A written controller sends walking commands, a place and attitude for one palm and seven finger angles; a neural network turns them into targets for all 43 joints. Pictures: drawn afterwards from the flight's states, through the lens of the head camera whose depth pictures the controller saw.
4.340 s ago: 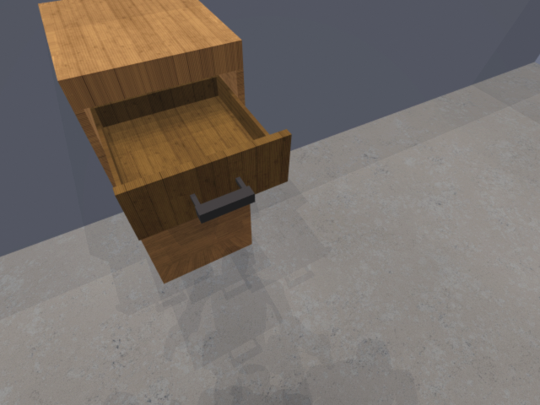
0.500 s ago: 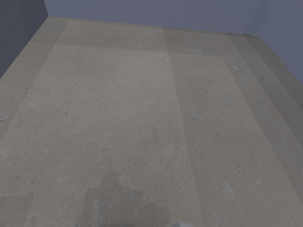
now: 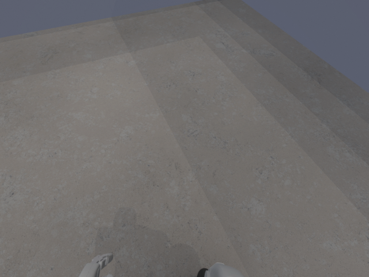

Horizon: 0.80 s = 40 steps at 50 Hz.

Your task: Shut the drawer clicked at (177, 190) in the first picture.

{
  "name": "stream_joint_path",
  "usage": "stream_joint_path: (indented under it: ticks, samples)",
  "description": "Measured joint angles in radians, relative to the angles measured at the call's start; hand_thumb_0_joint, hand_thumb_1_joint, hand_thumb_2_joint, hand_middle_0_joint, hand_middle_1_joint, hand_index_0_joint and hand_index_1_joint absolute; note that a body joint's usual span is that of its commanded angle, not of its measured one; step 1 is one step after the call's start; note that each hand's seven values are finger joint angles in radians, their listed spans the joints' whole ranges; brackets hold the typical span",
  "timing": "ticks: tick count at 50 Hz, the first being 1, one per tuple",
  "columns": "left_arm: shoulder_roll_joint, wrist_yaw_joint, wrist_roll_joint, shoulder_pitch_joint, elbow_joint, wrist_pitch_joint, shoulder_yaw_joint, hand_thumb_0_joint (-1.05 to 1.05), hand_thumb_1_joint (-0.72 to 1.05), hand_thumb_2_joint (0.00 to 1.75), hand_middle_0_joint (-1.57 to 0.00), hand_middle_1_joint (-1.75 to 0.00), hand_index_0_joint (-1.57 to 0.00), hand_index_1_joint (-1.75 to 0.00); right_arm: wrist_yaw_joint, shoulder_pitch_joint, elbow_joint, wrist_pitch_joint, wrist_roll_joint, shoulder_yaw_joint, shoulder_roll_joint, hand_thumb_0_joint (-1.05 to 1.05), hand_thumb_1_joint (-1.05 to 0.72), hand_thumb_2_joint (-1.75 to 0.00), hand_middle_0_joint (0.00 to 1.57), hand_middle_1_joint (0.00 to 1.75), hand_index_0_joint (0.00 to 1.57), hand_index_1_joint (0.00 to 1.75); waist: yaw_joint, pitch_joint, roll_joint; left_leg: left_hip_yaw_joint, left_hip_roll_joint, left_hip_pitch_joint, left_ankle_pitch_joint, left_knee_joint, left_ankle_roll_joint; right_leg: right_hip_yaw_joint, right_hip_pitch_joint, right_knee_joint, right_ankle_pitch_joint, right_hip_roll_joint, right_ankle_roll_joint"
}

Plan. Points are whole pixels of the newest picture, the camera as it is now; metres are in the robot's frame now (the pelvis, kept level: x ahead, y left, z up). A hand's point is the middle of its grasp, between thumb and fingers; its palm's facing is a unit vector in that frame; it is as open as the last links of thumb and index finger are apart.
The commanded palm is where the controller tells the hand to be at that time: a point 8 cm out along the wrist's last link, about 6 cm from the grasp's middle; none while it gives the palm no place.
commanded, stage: turn to face it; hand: left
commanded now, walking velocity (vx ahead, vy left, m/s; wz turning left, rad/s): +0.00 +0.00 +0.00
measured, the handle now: out of the picture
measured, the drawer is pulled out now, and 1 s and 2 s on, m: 0.28 0.28 0.28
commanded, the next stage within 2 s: none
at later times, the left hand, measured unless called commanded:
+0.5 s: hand out of the picture +0.10 +0.23 -0.17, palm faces +0.22 -0.96 -0.15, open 7.4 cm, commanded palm none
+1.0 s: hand out of the picture +0.05 +0.25 -0.14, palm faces +0.43 -0.87 -0.26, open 7.4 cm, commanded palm none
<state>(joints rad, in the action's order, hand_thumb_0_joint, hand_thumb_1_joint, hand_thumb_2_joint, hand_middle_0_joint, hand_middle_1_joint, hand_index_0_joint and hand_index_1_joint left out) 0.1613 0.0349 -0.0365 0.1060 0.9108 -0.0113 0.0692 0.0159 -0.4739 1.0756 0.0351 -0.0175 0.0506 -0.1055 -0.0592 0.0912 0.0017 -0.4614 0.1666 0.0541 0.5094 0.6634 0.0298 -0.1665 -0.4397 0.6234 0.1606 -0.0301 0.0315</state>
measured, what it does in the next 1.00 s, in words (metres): steps on the spot, turning left: left foot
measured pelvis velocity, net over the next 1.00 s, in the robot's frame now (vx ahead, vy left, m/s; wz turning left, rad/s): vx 0.04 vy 0.01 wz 0.43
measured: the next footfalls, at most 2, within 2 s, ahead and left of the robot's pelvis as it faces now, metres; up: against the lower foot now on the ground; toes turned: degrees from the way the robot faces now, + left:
left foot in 0.44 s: +0.10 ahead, +0.12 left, +0.00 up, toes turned +16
right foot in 1.10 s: +0.12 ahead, -0.11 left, +0.00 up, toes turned +29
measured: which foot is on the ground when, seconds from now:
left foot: down 0.00-0.00, up 0.02-0.42, down 0.44-1.00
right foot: down 0.00-0.44, up 0.46-1.00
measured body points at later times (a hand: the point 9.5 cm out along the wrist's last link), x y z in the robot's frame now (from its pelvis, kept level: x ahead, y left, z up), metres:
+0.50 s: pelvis +0.05 +0.04 +0.01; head +0.06 +0.08 +0.45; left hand +0.09 +0.28 -0.16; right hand +0.14 -0.19 -0.12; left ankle +0.06 +0.11 -0.72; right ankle +0.07 -0.09 -0.69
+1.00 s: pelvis +0.04 +0.01 +0.03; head +0.06 +0.03 +0.47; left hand +0.03 +0.29 -0.12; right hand +0.17 -0.21 -0.12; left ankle +0.06 +0.11 -0.72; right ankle +0.08 -0.15 -0.67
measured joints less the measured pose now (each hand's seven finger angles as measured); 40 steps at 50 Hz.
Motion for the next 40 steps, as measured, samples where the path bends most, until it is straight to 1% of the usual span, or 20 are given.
stream_joint_path:
  ticks: [1, 3, 4, 5, 6, 7, 9, 11, 13, 19, 21, 22, 23, 24, 25, 26, 28, 31, 36, 40]
  samples:
    - [0.0, -0.005, 0.002, -0.004, -0.002, 0.018, -0.001, 0.01, 0.91, 0.9, -0.2, -0.3, -0.19, -0.29, -0.004, 0.009, -0.002, -0.011, 0.006, 0.001, -0.003, 0.01, -0.9, -0.89, 0.21, 0.3, 0.21, 0.3, 0.012, 0.002, -0.002, 0.051, 0.018, 0.063, 0.023, 0.156, 0.012, 0.005, -0.007, 0.022, 0.026, 0.012, 0.024]
    - [-0.003, -0.022, 0.016, -0.01, 0.002, 0.035, -0.007, 0.01, 0.91, 0.9, -0.2, -0.3, -0.19, -0.29, 0.001, 0.062, -0.011, -0.034, 0.015, 0.005, -0.018, 0.01, -0.9, -0.89, 0.21, 0.3, 0.21, 0.3, 0.016, 0.025, -0.014, 0.215, 0.0, 0.201, 0.052, 0.454, 0.025, 0.013, -0.004, 0.067, 0.086, 0.034, 0.059]
    - [-0.005, -0.031, 0.019, -0.008, 0.008, 0.035, -0.01, 0.01, 0.91, 0.9, -0.2, -0.3, -0.2, -0.29, 0.004, 0.089, -0.02, -0.039, 0.017, 0.007, -0.025, 0.01, -0.9, -0.89, 0.21, 0.3, 0.21, 0.3, 0.015, 0.031, -0.019, 0.277, -0.015, 0.259, 0.032, 0.551, 0.027, 0.013, 0.014, 0.06, 0.097, 0.042, 0.066]
    - [-0.007, -0.04, 0.021, -0.003, 0.015, 0.034, -0.013, 0.01, 0.91, 0.9, -0.2, -0.3, -0.2, -0.29, 0.007, 0.117, -0.029, -0.041, 0.015, 0.008, -0.032, 0.01, -0.9, -0.89, 0.21, 0.3, 0.2, 0.3, 0.015, 0.029, -0.021, 0.321, -0.026, 0.309, 0.004, 0.609, 0.027, 0.016, 0.033, 0.041, 0.096, 0.048, 0.065]
    - [-0.008, -0.048, 0.021, 0.006, 0.023, 0.033, -0.017, 0.01, 0.91, 0.9, -0.2, -0.3, -0.2, -0.29, 0.009, 0.145, -0.037, -0.043, 0.012, 0.008, -0.038, 0.01, -0.91, -0.89, 0.2, 0.3, 0.2, 0.3, 0.016, 0.022, -0.023, 0.353, -0.032, 0.35, -0.026, 0.634, 0.027, 0.02, 0.053, 0.016, 0.087, 0.053, 0.055]
    - [-0.011, -0.054, 0.02, 0.015, 0.032, 0.032, -0.02, 0.01, 0.91, 0.9, -0.2, -0.3, -0.2, -0.29, 0.012, 0.172, -0.047, -0.044, 0.009, 0.008, -0.043, 0.01, -0.91, -0.89, 0.2, 0.3, 0.2, 0.3, 0.016, 0.014, -0.025, 0.378, -0.037, 0.385, -0.055, 0.634, 0.026, 0.023, 0.072, -0.012, 0.076, 0.058, 0.053]
    - [-0.013, -0.067, 0.02, 0.028, 0.049, 0.033, -0.019, 0.0, 0.92, 0.9, -0.2, -0.3, -0.2, -0.29, 0.017, 0.212, -0.07, -0.042, 0.006, 0.007, -0.05, 0.01, -0.91, -0.89, 0.2, 0.3, 0.2, 0.3, 0.012, -0.008, -0.03, 0.417, -0.043, 0.428, -0.098, 0.568, 0.025, 0.021, 0.106, -0.065, 0.057, 0.061, 0.055]
    - [-0.009, -0.07, 0.015, 0.034, 0.061, 0.028, -0.024, 0.0, 0.93, 0.9, -0.2, -0.3, -0.2, -0.29, 0.016, 0.232, -0.086, -0.04, 0.007, 0.005, -0.051, 0.01, -0.91, -0.89, 0.2, 0.3, 0.2, 0.3, 0.009, -0.035, -0.034, 0.433, -0.047, 0.436, -0.124, 0.458, 0.024, 0.01, 0.134, -0.099, 0.051, 0.057, 0.052]
    - [-0.01, -0.067, 0.012, 0.036, 0.064, 0.021, -0.026, 0.0, 0.93, 0.9, -0.2, -0.3, -0.2, -0.29, 0.016, 0.242, -0.091, -0.044, 0.007, 0.007, -0.053, 0.01, -0.92, -0.89, 0.2, 0.3, 0.2, 0.3, 0.014, -0.055, -0.034, 0.433, -0.053, 0.425, -0.128, 0.368, 0.025, -0.007, 0.156, -0.116, 0.054, 0.048, 0.045]
    - [-0.006, -0.062, 0.003, 0.039, 0.046, 0.007, -0.021, 0.0, 0.92, 0.9, -0.2, -0.3, -0.2, -0.29, -0.004, 0.249, -0.088, -0.07, 0.009, 0.008, -0.05, 0.01, -0.92, -0.89, 0.2, 0.3, 0.2, 0.3, 0.05, -0.067, 0.003, 0.376, -0.079, 0.347, -0.087, 0.187, 0.024, -0.074, 0.185, -0.088, 0.093, -0.005, 0.015]
    - [0.003, -0.062, 0.005, 0.046, 0.042, 0.001, -0.016, 0.0, 0.92, 0.9, -0.2, -0.3, -0.2, -0.29, -0.011, 0.247, -0.097, -0.07, 0.008, 0.008, -0.047, 0.01, -0.92, -0.89, 0.2, 0.3, 0.2, 0.3, 0.055, -0.061, 0.02, 0.354, -0.087, 0.301, -0.132, 0.089, 0.021, -0.097, 0.175, -0.048, 0.117, -0.03, -0.002]
    - [0.008, -0.062, 0.008, 0.054, 0.04, -0.004, -0.013, 0.0, 0.92, 0.9, -0.2, -0.3, -0.2, -0.29, -0.014, 0.242, -0.104, -0.066, 0.007, 0.008, -0.048, 0.01, -0.92, -0.89, 0.2, 0.3, 0.2, 0.3, 0.054, -0.06, 0.025, 0.35, -0.094, 0.276, -0.164, 0.027, 0.004, -0.109, 0.162, -0.015, 0.135, -0.046, -0.013]
    - [0.016, -0.061, 0.012, 0.059, 0.041, -0.012, -0.007, 0.0, 0.91, 0.9, -0.2, -0.3, -0.2, -0.29, -0.016, 0.242, -0.108, -0.061, 0.004, 0.009, -0.044, 0.01, -0.91, -0.89, 0.2, 0.3, 0.2, 0.3, 0.053, -0.056, 0.041, 0.349, -0.114, 0.282, -0.167, 0.023, -0.033, -0.098, 0.14, 0.034, 0.174, -0.063, -0.03]
    - [0.023, -0.062, 0.014, 0.065, 0.041, -0.022, -0.003, 0.0, 0.91, 0.9, -0.2, -0.3, -0.2, -0.29, -0.018, 0.243, -0.114, -0.058, 0.0, 0.007, -0.042, 0.01, -0.91, -0.89, 0.2, 0.3, 0.2, 0.3, 0.055, -0.049, 0.049, 0.35, -0.127, 0.289, -0.168, 0.029, -0.066, -0.06, 0.106, 0.112, 0.248, -0.065, -0.047]
    - [0.03, -0.062, 0.013, 0.072, 0.043, -0.033, 0.002, 0.01, 0.91, 0.9, -0.2, -0.3, -0.2, -0.29, -0.017, 0.244, -0.118, -0.055, -0.003, 0.005, -0.04, 0.01, -0.91, -0.89, 0.2, 0.3, 0.2, 0.3, 0.058, -0.042, 0.052, 0.349, -0.135, 0.288, -0.172, 0.023, -0.089, -0.016, 0.067, 0.207, 0.297, -0.057, -0.059]
    - [0.037, -0.061, 0.011, 0.079, 0.048, -0.042, 0.007, 0.01, 0.91, 0.9, -0.2, -0.3, -0.2, -0.29, -0.013, 0.243, -0.121, -0.052, -0.005, 0.003, -0.038, 0.01, -0.91, -0.89, 0.2, 0.3, 0.2, 0.3, 0.059, -0.037, 0.051, 0.351, -0.141, 0.284, -0.183, 0.005, -0.103, 0.023, 0.03, 0.297, 0.309, -0.048, -0.068]
    - [0.048, -0.058, 0.009, 0.089, 0.057, -0.051, 0.017, 0.01, 0.91, 0.9, -0.2, -0.3, -0.2, -0.29, -0.004, 0.237, -0.123, -0.048, -0.004, 0.001, -0.037, 0.01, -0.91, -0.89, 0.2, 0.3, 0.2, 0.3, 0.057, -0.03, 0.043, 0.364, -0.153, 0.27, -0.218, -0.051, -0.11, 0.081, -0.028, 0.434, 0.271, -0.036, -0.083]
    - [0.066, -0.054, 0.01, 0.101, 0.063, -0.052, 0.027, 0.01, 0.91, 0.9, -0.2, -0.3, -0.19, -0.29, 0.001, 0.225, -0.119, -0.045, 0.001, -0.003, -0.041, 0.01, -0.91, -0.89, 0.2, 0.3, 0.21, 0.3, 0.058, -0.025, 0.032, 0.387, -0.172, 0.244, -0.276, -0.145, -0.114, 0.138, -0.072, 0.522, 0.189, -0.038, -0.106]
    - [0.093, -0.059, 0.012, 0.114, 0.063, -0.056, 0.038, 0.01, 0.91, 0.9, -0.2, -0.3, -0.19, -0.29, 0.0, 0.202, -0.108, -0.045, 0.008, 0.002, -0.048, 0.01, -0.91, -0.89, 0.21, 0.3, 0.21, 0.3, 0.056, -0.041, 0.018, 0.438, -0.196, 0.225, -0.336, -0.234, -0.121, 0.192, -0.072, 0.521, 0.134, -0.046, -0.135]
    - [0.105, -0.063, 0.013, 0.106, 0.059, -0.059, 0.04, 0.01, 0.91, 0.9, -0.2, -0.3, -0.19, -0.29, -0.003, 0.194, -0.103, -0.051, 0.008, 0.01, -0.055, 0.01, -0.9, -0.89, 0.21, 0.3, 0.21, 0.3, 0.048, -0.056, 0.016, 0.48, -0.214, 0.227, -0.359, -0.256, -0.119, 0.208, -0.046, 0.47, 0.137, -0.047, -0.147]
